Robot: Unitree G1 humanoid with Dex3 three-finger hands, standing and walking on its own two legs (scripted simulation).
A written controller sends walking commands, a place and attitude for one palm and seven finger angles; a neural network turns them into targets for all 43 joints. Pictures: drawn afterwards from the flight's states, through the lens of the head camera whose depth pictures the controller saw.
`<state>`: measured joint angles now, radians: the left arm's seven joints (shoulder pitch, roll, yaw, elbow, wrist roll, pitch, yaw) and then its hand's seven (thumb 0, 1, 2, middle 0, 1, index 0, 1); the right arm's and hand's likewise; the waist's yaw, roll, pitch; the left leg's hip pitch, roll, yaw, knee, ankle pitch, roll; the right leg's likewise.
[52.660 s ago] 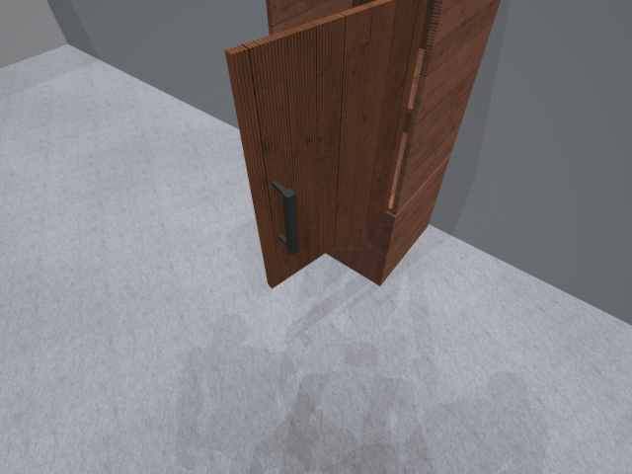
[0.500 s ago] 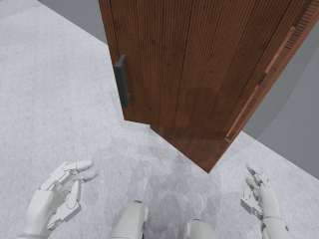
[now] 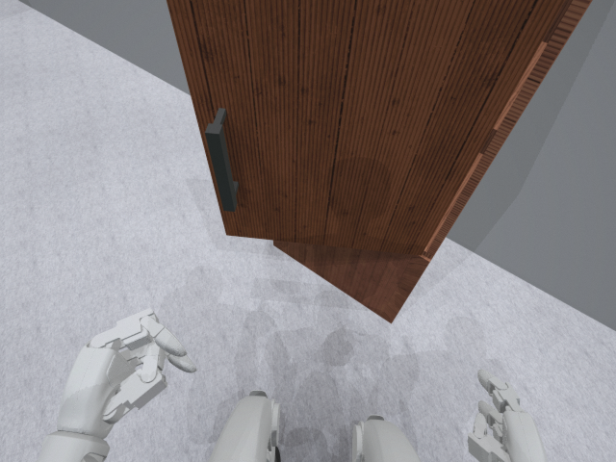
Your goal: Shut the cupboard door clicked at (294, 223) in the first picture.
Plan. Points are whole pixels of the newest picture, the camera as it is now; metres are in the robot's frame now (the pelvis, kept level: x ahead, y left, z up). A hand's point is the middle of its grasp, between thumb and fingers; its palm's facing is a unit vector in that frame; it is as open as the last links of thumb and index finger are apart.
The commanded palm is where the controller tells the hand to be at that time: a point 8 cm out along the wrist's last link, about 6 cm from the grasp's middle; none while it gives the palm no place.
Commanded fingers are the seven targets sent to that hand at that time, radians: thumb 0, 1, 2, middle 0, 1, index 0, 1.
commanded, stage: raise the hand and make a fist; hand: left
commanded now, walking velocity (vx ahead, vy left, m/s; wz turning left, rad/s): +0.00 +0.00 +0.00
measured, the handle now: (225, 163) +0.54 +0.18 +0.03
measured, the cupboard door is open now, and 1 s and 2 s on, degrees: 31 31 31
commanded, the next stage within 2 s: bring the fist close to the handle in 0.90 s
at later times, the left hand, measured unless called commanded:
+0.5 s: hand (151, 360) +0.22 +0.19 +0.05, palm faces -0.05 -1.00 -0.04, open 3.1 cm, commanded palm +0.21 +0.24 +0.05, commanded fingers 0.00 0.90 0.90 -1.30 -1.50 -1.30 -1.50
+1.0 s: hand (167, 354) +0.23 +0.18 +0.05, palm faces -0.05 -1.00 -0.03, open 3.1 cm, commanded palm +0.22 +0.23 +0.05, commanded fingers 0.00 0.90 0.90 -1.30 -1.50 -1.30 -1.50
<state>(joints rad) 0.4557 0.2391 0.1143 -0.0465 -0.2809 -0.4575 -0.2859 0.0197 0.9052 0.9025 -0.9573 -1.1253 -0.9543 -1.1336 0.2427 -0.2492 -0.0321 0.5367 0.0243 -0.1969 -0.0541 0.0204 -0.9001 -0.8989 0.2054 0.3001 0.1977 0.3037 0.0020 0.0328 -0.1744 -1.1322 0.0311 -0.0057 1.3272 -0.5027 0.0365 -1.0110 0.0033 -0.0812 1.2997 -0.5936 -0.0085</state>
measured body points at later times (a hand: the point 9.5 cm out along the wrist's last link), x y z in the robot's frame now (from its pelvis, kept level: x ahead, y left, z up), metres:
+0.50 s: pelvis +0.01 +0.00 +0.00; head +0.08 +0.02 +0.45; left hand +0.22 +0.25 +0.05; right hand +0.21 -0.22 -0.07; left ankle +0.07 +0.10 -0.61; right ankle +0.02 -0.12 -0.61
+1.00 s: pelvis +0.01 -0.01 +0.00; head +0.08 +0.00 +0.44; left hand +0.23 +0.23 +0.06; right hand +0.20 -0.24 -0.07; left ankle +0.07 +0.10 -0.61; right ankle +0.02 -0.12 -0.61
